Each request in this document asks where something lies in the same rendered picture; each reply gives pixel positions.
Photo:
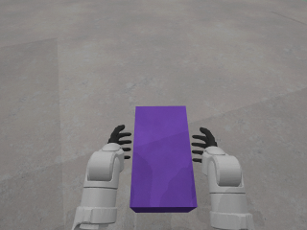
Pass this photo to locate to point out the robot right forearm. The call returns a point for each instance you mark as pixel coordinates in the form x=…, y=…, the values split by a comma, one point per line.
x=229, y=207

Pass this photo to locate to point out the robot left hand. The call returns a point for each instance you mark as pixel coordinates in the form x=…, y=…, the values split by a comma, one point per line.
x=115, y=136

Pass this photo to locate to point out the robot left forearm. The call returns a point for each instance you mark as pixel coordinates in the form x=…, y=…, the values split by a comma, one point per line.
x=100, y=186

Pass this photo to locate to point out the carton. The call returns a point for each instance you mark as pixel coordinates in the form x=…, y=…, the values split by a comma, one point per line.
x=162, y=175

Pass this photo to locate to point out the robot right hand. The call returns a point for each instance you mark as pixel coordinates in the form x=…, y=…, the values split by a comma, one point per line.
x=209, y=142

